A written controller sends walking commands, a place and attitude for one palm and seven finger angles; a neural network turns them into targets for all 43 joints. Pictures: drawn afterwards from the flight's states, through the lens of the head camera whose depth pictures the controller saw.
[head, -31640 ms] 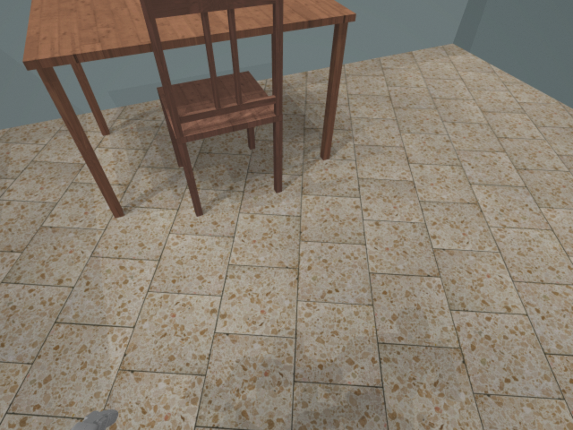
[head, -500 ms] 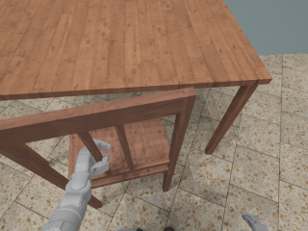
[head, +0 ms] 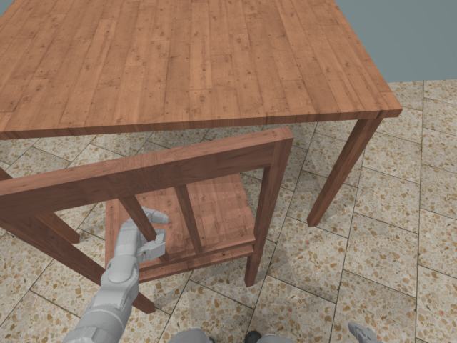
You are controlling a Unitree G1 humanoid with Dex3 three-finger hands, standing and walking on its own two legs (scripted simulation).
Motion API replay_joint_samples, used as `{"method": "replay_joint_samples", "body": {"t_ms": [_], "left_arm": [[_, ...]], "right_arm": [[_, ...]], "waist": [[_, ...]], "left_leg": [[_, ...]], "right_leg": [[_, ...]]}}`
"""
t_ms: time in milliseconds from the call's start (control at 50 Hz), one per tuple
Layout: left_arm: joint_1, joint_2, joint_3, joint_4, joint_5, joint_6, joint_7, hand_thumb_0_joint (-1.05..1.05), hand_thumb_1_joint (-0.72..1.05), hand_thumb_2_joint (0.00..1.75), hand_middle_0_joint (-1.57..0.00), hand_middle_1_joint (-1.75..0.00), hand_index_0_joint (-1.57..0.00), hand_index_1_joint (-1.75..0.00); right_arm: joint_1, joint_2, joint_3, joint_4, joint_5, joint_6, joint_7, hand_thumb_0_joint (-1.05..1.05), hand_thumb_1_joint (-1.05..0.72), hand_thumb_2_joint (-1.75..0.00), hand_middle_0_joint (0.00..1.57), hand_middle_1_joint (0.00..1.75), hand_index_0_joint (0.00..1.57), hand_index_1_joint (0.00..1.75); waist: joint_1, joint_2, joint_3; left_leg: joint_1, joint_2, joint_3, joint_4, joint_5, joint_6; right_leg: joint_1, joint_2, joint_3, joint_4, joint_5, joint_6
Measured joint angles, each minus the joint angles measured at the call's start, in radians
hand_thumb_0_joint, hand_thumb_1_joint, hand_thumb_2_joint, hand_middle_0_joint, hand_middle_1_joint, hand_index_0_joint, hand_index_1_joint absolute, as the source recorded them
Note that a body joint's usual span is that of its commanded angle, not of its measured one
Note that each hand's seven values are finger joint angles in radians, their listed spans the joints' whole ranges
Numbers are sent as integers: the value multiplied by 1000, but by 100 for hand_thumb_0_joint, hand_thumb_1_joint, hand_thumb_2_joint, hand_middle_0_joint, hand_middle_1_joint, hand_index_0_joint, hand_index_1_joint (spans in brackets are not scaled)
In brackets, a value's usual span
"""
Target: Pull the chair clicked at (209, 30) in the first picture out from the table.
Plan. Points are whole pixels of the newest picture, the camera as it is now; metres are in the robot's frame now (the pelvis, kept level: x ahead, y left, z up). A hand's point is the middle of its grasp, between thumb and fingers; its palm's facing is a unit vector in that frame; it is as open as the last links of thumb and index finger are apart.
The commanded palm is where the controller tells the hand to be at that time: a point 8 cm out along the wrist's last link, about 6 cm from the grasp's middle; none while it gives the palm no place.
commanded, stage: step backward, pulling the chair out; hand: left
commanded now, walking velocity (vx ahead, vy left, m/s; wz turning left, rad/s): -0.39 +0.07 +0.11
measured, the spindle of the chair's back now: (149, 232) +0.32 +0.17 -0.06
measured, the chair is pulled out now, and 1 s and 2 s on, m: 0.14 0.20 0.36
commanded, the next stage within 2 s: none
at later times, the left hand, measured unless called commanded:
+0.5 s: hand (156, 254) +0.28 +0.15 -0.07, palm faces -0.06 -0.98 -0.17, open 5.1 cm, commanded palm +0.26 +0.20 -0.06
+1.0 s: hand (154, 277) +0.24 +0.15 -0.06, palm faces +0.00 -0.99 -0.16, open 5.0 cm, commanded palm +0.21 +0.20 -0.06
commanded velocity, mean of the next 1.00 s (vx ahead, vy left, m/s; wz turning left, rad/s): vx -0.38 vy -0.05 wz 0.06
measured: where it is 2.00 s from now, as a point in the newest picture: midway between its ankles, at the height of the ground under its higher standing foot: outside the picture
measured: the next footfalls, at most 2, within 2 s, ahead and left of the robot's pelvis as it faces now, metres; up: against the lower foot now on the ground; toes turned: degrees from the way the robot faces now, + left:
left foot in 0.14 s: +0.00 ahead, +0.17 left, +0.00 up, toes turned -2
right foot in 0.50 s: +0.02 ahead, -0.09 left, +0.00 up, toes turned -1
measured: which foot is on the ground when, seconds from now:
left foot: up 0.00-0.12, down 0.14-0.98, up 1.00-1.00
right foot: down 0.00-0.42, up 0.44-0.48, down 0.50-1.00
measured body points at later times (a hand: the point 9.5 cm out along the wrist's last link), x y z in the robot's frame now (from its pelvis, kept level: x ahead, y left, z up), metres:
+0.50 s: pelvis -0.02 +0.03 +0.00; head +0.04 +0.03 +0.44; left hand +0.28 +0.20 -0.05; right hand +0.10 -0.21 -0.12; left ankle -0.04 +0.17 -0.73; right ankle +0.02 -0.08 -0.73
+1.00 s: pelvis -0.07 +0.01 +0.00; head +0.02 +0.01 +0.44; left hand +0.23 +0.20 -0.05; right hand +0.06 -0.22 -0.13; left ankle -0.08 +0.16 -0.73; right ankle -0.02 -0.09 -0.73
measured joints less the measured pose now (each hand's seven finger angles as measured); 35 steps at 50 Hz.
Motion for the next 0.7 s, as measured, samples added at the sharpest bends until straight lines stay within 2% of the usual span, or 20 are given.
{"method": "replay_joint_samples", "body": {"t_ms": [40,80,120,140,160,200,240,300,420,460,500,560,600,660,700], "left_arm": [[-3,-9,-1,9,7,-5,7,5,70,82,-33,-116,-50,-145],[-4,-17,-5,8,16,-1,5,5,70,81,-32,-116,-50,-145],[-6,-26,-20,-3,25,3,1,5,70,81,-32,-117,-50,-145],[-9,-33,-32,-14,31,6,-3,5,70,81,-32,-117,-50,-145],[-15,-41,-45,-25,37,10,-6,4,69,81,-32,-118,-50,-145],[-41,-44,-60,-33,37,17,-7,4,70,80,-31,-119,-50,-145],[-53,-40,-62,-48,36,27,-4,4,70,79,-31,-119,-50,-145],[-66,-25,-62,-64,42,40,-8,3,71,78,-29,-120,-50,-145],[-8,7,-44,-124,50,74,-15,3,72,75,-27,-120,-50,-145],[25,4,-41,-142,49,79,-18,3,72,75,-27,-120,-50,-145],[51,-1,-40,-154,49,74,-22,3,72,76,-27,-120,-50,-145],[41,-9,-33,-144,46,51,-23,3,71,78,-28,-119,-50,-145],[17,-10,-32,-125,46,40,-23,3,71,79,-29,-119,-50,-145],[-22,-23,-30,-93,49,41,-19,3,71,79,-28,-119,-50,-145],[-42,-30,-34,-86,49,51,-13,3,71,79,-28,-120,-50,-145]], "right_arm": [[7,-9,-4,15,-1,-6,2,0,-90,-90,20,30,20,30],[14,-22,-5,24,-2,-10,2,0,-90,-90,20,30,20,30],[19,-45,-9,25,-5,-15,-1,0,-90,-90,20,30,20,30],[23,-62,-14,21,-8,-17,-3,0,-90,-90,20,30,20,30],[21,-78,-24,19,-11,-17,-6,0,-90,-90,20,30,20,30],[-9,-78,-39,28,-11,0,-9,0,-90,-90,20,30,20,30],[-38,-67,-41,18,-6,13,-9,0,-90,-90,20,30,20,30],[-66,-39,-34,-12,-6,21,-10,0,-90,-90,20,30,20,30],[-58,38,-10,-80,-37,35,8,0,-90,-90,20,30,20,30],[-37,51,-5,-83,-48,34,15,0,-90,-90,20,30,20,30],[-20,59,-2,-70,-50,30,18,0,-90,-90,20,30,20,30],[-33,59,-5,-28,-46,20,17,0,-90,-90,20,30,20,30],[-38,53,-6,-7,-36,12,10,0,-90,-90,20,30,20,30],[-43,20,-15,11,-24,12,0,0,-90,-90,20,30,20,30],[-49,-5,-19,17,-19,14,-5,0,-90,-90,20,30,20,30]], "waist": [[1,-13,-9],[-7,-26,-20],[-18,-21,-28],[-23,-1,-32],[-26,20,-31],[-13,12,-2],[-2,-2,25],[-15,-21,44],[-37,-72,25],[-36,-60,8],[-22,-41,-9],[-6,-6,17],[-10,-5,30],[-21,3,31],[-29,0,30]], "left_leg": [[2,-10,-27,80,-62,-9],[35,-5,-49,71,-76,-14],[92,23,-74,-29,-10,-13],[120,49,-96,-97,71,-5],[135,62,-115,-138,68,-31],[135,48,-105,-134,38,-60],[143,45,-81,-137,40,-60],[141,39,-65,-135,51,-51],[160,32,-24,-147,62,-39],[155,44,-26,-132,50,-42],[138,60,-31,-111,35,-49],[124,95,-42,-92,37,-71],[95,94,-38,-57,59,-70],[49,75,-46,50,-50,-53],[49,62,-45,62,-81,-46]], "right_leg": [[3,-14,3,-24,11,2],[-2,-35,0,-34,16,9],[-18,-52,-14,-22,10,20],[-32,-53,-29,-7,2,27],[-47,-53,-44,13,-8,34],[-52,-69,-34,22,-5,43],[-42,-68,-12,-1,18,53],[-37,-72,2,-22,45,58],[-53,-78,30,34,36,60],[-34,-71,24,80,-27,53],[1,-61,18,63,-77,52],[19,-31,-4,18,-37,44],[18,-37,-22,11,-36,35],[5,-51,-45,5,-27,35],[-6,-63,-51,0,-16,39]]}}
